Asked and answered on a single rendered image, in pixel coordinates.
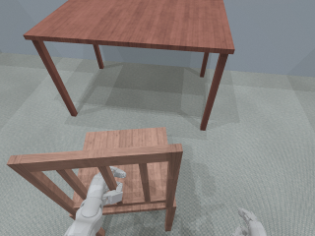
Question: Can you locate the right robot hand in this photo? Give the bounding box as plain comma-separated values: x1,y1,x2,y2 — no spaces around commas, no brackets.
231,207,267,236

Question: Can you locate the chair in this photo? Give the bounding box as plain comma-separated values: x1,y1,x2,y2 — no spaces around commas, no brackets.
7,127,183,236

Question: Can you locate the left robot hand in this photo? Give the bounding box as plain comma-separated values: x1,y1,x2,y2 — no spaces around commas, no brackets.
86,166,127,206

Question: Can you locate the table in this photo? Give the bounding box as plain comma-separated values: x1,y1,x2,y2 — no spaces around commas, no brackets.
23,0,235,131

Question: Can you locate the robot left forearm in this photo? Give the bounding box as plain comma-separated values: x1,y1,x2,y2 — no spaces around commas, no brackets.
64,197,103,236

